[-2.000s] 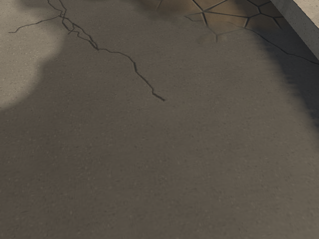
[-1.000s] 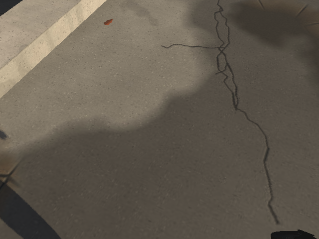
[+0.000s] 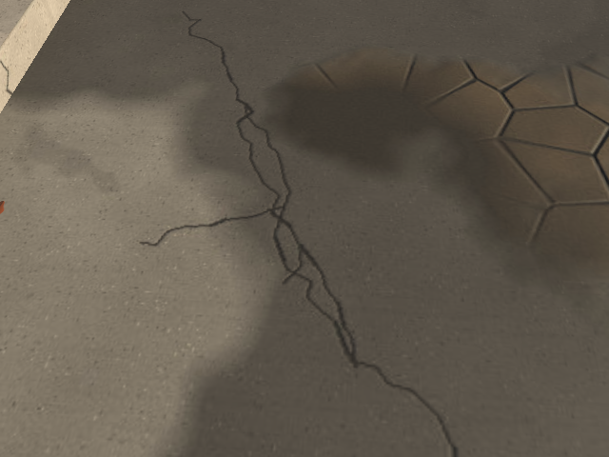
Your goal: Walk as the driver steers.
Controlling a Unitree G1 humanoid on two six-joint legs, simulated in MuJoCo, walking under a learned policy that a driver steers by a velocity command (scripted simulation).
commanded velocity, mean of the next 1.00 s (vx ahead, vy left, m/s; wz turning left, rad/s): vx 0.37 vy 0.00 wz -0.36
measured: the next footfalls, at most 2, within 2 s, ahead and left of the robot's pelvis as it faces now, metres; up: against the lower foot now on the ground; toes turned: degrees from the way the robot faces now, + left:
left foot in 0.14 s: +0.25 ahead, +0.14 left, +0.00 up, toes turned -7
right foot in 0.66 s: +0.45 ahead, -0.16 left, +0.00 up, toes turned -27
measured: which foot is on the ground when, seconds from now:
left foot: up 0.00-0.12, down 0.14-0.64, up 0.66-1.00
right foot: down 0.00-0.16, up 0.18-0.64, down 0.66-1.00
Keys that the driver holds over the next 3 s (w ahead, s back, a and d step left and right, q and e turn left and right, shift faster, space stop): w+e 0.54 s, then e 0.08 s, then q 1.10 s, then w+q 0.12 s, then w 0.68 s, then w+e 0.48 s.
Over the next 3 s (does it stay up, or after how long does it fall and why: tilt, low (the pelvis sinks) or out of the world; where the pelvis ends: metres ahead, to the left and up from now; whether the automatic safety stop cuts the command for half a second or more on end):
stays up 0.91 0.06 0.00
